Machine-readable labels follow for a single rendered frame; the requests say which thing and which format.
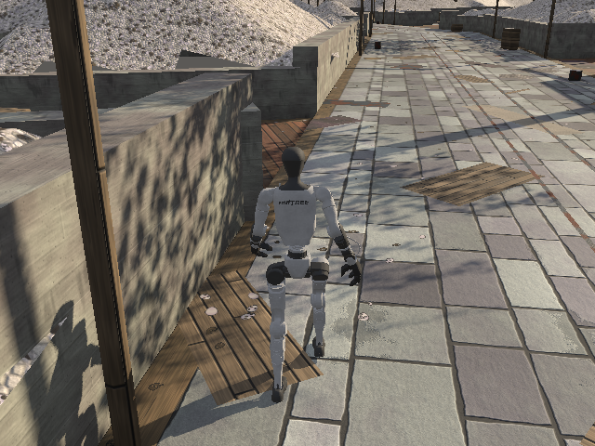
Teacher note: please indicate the robot left forearm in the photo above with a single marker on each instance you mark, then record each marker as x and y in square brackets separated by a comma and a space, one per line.
[255, 241]

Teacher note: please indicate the left robot hand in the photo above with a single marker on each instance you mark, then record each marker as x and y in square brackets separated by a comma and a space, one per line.
[263, 246]

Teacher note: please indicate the robot right forearm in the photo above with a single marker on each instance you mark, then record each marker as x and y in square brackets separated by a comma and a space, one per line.
[345, 248]

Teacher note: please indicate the right robot hand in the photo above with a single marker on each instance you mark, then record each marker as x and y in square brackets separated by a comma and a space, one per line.
[356, 272]

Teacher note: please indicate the humanoid robot torso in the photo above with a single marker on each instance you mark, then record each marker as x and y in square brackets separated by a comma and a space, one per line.
[295, 215]

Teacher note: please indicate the left robot shin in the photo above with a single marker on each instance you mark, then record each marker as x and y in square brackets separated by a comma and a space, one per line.
[277, 348]

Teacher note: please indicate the robot left upper arm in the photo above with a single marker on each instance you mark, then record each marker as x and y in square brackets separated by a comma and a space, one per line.
[262, 209]

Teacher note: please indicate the robot right upper arm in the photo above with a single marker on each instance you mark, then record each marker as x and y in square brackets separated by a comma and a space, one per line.
[325, 196]

